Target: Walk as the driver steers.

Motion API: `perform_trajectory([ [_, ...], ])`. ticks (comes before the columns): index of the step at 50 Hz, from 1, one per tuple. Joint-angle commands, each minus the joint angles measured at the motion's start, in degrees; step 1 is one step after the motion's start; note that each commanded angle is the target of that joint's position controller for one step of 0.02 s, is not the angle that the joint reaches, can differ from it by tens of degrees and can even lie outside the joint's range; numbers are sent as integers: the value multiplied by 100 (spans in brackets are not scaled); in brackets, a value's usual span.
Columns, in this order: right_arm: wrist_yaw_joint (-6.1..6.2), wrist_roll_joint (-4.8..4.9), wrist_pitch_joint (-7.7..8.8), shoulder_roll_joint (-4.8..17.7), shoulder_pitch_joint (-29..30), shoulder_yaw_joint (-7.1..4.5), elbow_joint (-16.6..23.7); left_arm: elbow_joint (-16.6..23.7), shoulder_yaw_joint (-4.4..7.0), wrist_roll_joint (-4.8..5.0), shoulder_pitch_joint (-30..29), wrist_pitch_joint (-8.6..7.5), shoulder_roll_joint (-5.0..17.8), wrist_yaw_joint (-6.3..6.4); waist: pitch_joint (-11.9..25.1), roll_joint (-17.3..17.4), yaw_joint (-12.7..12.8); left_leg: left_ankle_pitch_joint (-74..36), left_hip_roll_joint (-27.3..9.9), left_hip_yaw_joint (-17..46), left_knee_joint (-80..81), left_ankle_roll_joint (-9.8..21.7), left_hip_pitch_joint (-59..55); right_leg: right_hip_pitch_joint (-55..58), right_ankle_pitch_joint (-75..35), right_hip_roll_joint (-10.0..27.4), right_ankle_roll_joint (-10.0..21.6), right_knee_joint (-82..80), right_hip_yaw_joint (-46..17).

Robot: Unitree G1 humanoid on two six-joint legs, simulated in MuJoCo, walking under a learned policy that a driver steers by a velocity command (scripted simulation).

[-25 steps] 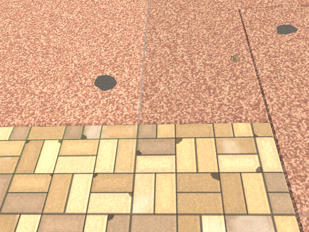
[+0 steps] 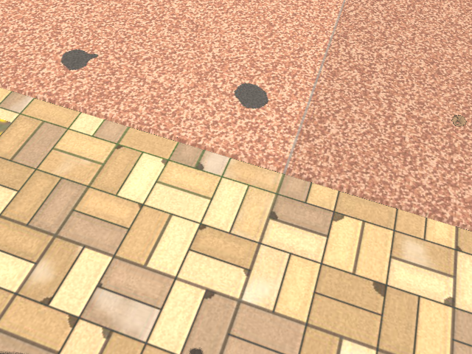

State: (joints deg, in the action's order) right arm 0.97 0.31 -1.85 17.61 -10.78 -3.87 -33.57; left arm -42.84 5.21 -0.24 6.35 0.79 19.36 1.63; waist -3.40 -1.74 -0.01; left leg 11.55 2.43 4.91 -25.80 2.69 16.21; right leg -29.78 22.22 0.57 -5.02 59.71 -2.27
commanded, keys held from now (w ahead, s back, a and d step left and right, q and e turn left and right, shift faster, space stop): q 0.36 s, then no key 0.64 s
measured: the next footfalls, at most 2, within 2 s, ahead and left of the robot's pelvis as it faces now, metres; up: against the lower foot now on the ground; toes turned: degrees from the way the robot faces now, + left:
right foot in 0.24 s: +0.07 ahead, -0.13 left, +0.00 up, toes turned +14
left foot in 0.62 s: -0.02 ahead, +0.12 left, +0.00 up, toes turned +17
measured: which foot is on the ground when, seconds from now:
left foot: down 0.00-0.24, up 0.26-0.60, down 0.62-1.00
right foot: up 0.00-0.22, down 0.24-0.62, up 0.64-0.86, down 0.88-1.00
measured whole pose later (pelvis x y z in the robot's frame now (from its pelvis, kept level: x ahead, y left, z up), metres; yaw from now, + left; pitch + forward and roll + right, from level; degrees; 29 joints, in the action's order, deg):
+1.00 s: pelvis -0.01 +0.00 -0.01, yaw +19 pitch -2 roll +0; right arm 0.4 -0.9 -0.8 13.1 -8.0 -1.0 -43.0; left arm -47.3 1.9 -0.6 11.9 0.5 15.9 0.6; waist -1.8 0.5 1.1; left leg 15.8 1.9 1.9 -28.5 0.7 11.2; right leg -11.1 16.5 2.6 -2.1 29.0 -0.2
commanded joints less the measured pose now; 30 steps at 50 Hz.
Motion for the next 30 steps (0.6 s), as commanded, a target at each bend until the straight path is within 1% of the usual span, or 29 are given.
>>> perform_trajectory([
  [1,84,15,60,1008,139,-298,385,406,55,12,-130,-85,330,2,889,961,-31,-1870,-1266,1429,510,1054,-992,-158,-204,-53,-61,-748,-182],
  [4,75,7,22,1099,171,-330,385,456,42,28,-205,-112,334,-44,807,1061,-94,-1237,-1231,1769,497,1066,-676,252,-147,-166,-18,-1398,-239],
  [6,43,12,-1,1104,221,-333,387,484,56,57,-189,-147,375,-84,772,1116,-107,-1124,-1201,2039,459,1052,-541,509,-93,-246,40,-1749,-264],
  [8,18,41,-22,1095,281,-330,390,513,73,77,-129,-196,404,-133,787,1154,-94,-1236,-1169,2330,356,1010,-582,715,-77,-299,115,-2155,-281],
  [9,15,64,-35,1084,333,-326,395,513,81,82,-52,-223,403,-158,811,1157,-50,-1317,-1125,2440,271,960,-603,878,-170,-315,164,-2475,-278],
  [10,23,100,-52,1057,435,-317,408,479,94,80,107,-251,388,-180,842,1131,71,-1336,-1017,2471,137,850,-553,1187,-502,-321,230,-3018,-241],
  [11,43,145,-68,1001,504,-297,414,420,119,59,304,-273,399,-184,861,1061,204,-1135,-843,2400,-36,657,-367,1667,-1156,-257,321,-3733,-178],
  [12,59,125,-62,802,320,-242,398,416,190,-10,463,-269,670,-154,1001,626,149,-228,-549,2103,-527,340,123,2350,-1626,437,573,-3981,-675],
  [13,55,88,-35,546,28,-179,458,475,274,-112,262,-208,1179,-114,833,-979,-208,1675,385,931,-1663,-63,1234,2704,-2589,1585,1302,-4171,-2002],
  [14,76,37,9,1006,15,-324,427,525,236,-234,285,-222,979,-126,748,-1254,-37,2656,415,518,-3060,-363,1598,2306,-2943,2305,2102,-4313,-2743],
  [15,66,47,4,1295,-127,-443,307,627,131,-187,28,-236,689,-99,645,-812,-145,2311,139,537,-3850,-494,1619,2127,-2821,2193,2121,-4266,-2321],
  [16,64,76,-41,1254,-197,-472,168,668,79,-119,-225,-220,488,-63,519,-615,-228,1942,65,447,-4143,-590,1637,2034,-2505,1774,1841,-4202,-1725],
  [17,79,73,-99,1098,-252,-451,84,699,52,-39,-333,-201,405,-26,435,-562,-215,1609,42,380,-4372,-688,1776,2101,-2256,1492,1651,-4167,-1328],
  [18,68,89,-139,950,-229,-413,79,703,23,-2,-314,-184,374,8,371,-575,-146,1408,11,310,-4517,-771,1885,2146,-2426,1409,1639,-4154,-1078],
  [19,52,106,-144,795,-122,-359,120,675,13,-16,-196,-154,388,30,350,-578,-63,1302,10,166,-4388,-820,1825,2125,-2561,1275,1666,-4181,-847],
  [21,48,114,-117,593,145,-274,239,603,25,-56,83,-104,443,51,462,-685,126,1289,-30,14,-3797,-882,1805,2495,-2794,1269,1778,-4146,-704],
  [23,35,56,-97,474,258,-197,290,568,56,-43,160,-73,552,34,637,-756,201,1426,-158,-72,-3060,-888,1491,2711,-2990,1364,1839,-4052,-641],
  [25,4,15,-86,365,292,-116,306,563,92,4,70,-48,685,-23,710,-855,217,1515,-249,-284,-2250,-829,892,2534,-3165,1401,1844,-4005,-511],
  [27,-18,38,-88,438,203,-120,247,500,102,67,128,-28,757,-74,734,-930,227,1343,-208,-467,-1557,-768,448,2446,-3290,1454,1852,-3921,-536],
  [28,-31,43,-90,454,86,-127,184,463,90,109,133,-22,759,-88,731,-899,168,1038,-176,-532,-1050,-701,197,2401,-3248,1442,1810,-3824,-530],
  [29,-47,36,-86,422,-116,-127,77,434,62,156,85,-18,726,-95,713,-833,34,458,-126,-627,-292,-582,-205,2260,-3180,1380,1704,-3679,-465],
  [30,-56,14,-79,430,-287,-128,-19,357,11,198,174,-33,614,-98,689,-727,-65,-211,-81,-649,540,-417,-738,2017,-2929,1276,1483,-3537,-379],
])
Velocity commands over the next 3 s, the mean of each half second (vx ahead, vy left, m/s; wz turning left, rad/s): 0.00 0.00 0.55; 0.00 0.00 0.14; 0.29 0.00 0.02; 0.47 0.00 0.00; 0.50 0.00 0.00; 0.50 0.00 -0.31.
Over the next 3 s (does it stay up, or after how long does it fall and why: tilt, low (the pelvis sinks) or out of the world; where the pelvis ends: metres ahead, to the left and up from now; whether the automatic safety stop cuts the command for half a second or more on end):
stays up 0.85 0.35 0.00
